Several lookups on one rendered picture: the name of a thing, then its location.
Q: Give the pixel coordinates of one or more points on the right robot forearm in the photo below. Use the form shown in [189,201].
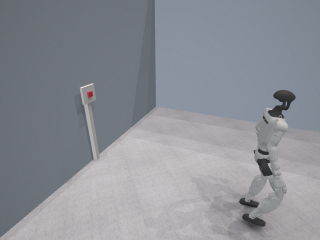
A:
[274,163]

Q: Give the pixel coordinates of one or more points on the right robot upper arm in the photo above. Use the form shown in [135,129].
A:
[279,129]

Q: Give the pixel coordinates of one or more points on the button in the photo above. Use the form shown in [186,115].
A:
[90,94]

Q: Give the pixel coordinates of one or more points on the humanoid robot torso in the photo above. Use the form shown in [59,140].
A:
[264,134]

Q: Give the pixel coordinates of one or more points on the right robot hand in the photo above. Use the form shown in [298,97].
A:
[279,183]

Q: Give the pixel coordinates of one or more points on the panel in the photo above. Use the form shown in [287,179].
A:
[86,101]

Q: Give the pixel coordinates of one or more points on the right robot shin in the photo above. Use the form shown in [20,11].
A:
[266,206]

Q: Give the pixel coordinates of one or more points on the left robot upper arm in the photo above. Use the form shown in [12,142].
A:
[260,120]

